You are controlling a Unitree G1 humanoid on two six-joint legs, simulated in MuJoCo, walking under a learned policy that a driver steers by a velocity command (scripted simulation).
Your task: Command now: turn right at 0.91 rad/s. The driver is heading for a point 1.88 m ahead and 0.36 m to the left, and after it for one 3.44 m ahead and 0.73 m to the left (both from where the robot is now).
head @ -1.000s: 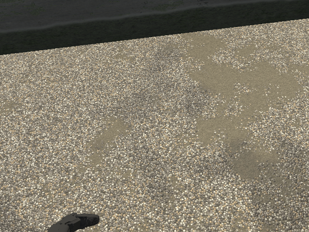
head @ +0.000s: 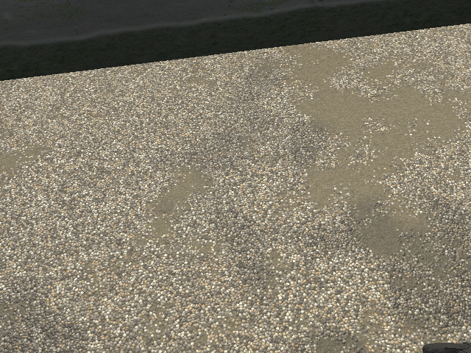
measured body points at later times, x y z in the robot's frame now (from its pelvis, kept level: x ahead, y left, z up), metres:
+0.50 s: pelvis -0.03 -0.01 +0.00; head +0.01 -0.01 +0.45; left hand +0.13 +0.27 -0.09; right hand +0.09 -0.29 -0.11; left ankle +0.03 +0.10 -0.73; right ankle -0.01 -0.10 -0.74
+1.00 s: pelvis -0.09 -0.02 +0.00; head -0.07 -0.01 +0.45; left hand -0.14 +0.23 -0.13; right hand +0.18 -0.16 -0.10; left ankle -0.16 +0.06 -0.74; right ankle -0.01 -0.10 -0.73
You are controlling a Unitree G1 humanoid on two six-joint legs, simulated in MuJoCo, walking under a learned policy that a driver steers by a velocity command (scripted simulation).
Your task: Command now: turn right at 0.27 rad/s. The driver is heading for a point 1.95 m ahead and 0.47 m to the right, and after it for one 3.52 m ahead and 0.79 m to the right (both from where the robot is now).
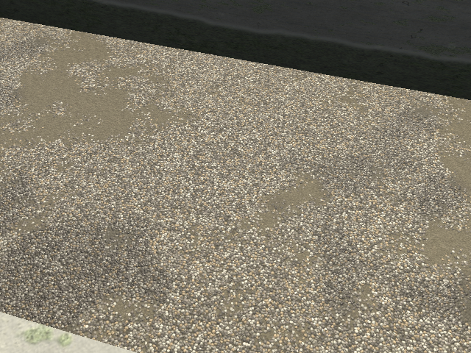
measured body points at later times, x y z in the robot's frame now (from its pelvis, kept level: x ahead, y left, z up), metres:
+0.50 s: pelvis -0.05 +0.00 +0.00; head -0.04 -0.03 +0.45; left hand +0.16 +0.20 -0.09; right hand +0.01 -0.31 -0.10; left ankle +0.02 +0.13 -0.64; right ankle -0.06 -0.06 -0.73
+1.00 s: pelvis +0.03 -0.01 +0.00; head +0.07 +0.00 +0.45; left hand +0.28 +0.20 -0.10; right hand +0.03 -0.29 -0.10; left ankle +0.07 +0.06 -0.73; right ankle +0.01 -0.15 -0.64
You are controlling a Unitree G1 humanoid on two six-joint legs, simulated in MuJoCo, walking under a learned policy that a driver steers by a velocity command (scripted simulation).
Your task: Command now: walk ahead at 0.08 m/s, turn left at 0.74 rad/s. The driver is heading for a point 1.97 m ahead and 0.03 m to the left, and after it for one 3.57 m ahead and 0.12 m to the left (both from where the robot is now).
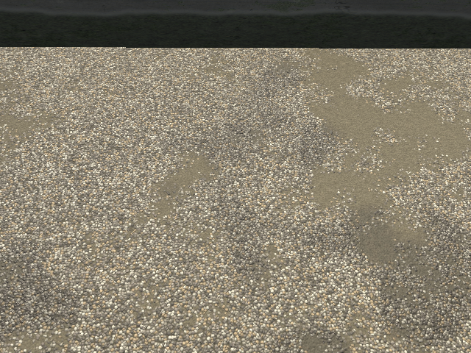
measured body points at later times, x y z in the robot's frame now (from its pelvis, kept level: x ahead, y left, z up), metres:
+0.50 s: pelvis +0.06 -0.05 +0.00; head +0.08 -0.07 +0.45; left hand +0.09 +0.21 -0.10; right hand +0.31 -0.26 -0.10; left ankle +0.04 +0.09 -0.71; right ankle +0.11 -0.14 -0.74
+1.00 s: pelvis +0.04 -0.03 +0.00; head +0.06 -0.02 +0.45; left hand +0.25 +0.23 -0.09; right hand +0.11 -0.31 -0.10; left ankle +0.05 +0.05 -0.74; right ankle +0.01 -0.18 -0.67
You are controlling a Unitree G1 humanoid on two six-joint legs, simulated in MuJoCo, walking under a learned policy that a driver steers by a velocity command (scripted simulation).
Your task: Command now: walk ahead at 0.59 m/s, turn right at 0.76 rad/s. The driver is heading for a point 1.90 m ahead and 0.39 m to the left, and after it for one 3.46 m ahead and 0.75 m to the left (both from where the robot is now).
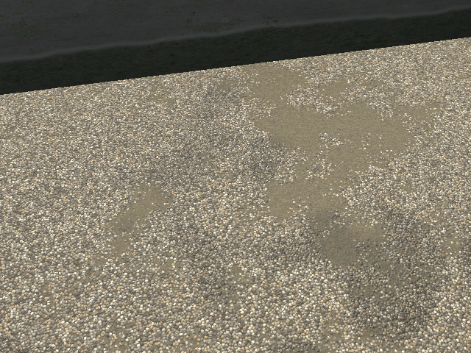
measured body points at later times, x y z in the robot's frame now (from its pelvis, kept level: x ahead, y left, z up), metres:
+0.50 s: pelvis +0.03 -0.06 -0.02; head +0.06 -0.05 +0.43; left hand +0.11 +0.20 -0.14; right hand +0.28 -0.27 -0.09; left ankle +0.09 +0.07 -0.68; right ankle +0.02 -0.15 -0.73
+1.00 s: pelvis +0.05 +0.00 -0.02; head +0.06 -0.01 +0.43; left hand +0.14 +0.27 -0.09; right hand +0.37 -0.07 -0.06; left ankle +0.07 +0.06 -0.73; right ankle +0.12 -0.10 -0.73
